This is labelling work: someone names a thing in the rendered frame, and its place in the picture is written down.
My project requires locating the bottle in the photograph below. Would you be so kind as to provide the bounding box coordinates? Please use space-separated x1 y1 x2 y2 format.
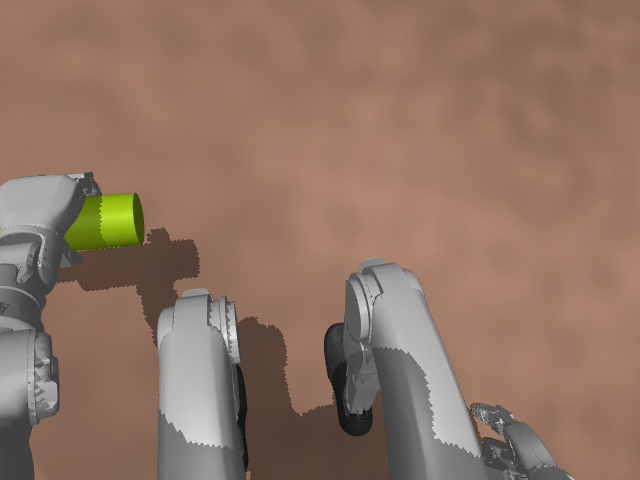
0 193 145 251

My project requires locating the right robot foot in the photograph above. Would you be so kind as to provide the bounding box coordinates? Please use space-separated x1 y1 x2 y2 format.
324 323 373 436

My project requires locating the right robot hand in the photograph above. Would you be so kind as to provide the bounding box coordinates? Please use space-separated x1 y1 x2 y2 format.
470 403 559 480

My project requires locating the left robot arm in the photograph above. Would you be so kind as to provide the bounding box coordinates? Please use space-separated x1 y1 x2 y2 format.
0 225 64 480

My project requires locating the left robot hand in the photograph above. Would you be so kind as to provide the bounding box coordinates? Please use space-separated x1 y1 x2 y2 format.
0 172 102 268

